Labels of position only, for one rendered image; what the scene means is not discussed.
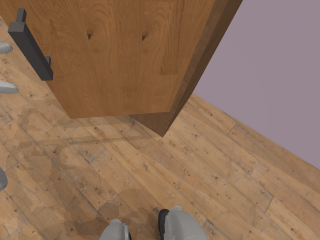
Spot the handle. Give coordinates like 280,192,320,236
7,8,54,81

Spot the robot left hand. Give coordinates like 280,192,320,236
0,42,19,94

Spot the left robot shin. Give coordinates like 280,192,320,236
110,219,123,225

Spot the cupboard door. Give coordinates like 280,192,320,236
0,0,215,119

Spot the robot shin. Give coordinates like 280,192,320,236
163,206,182,240
110,219,123,225

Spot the right robot shin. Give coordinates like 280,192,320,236
163,206,182,240

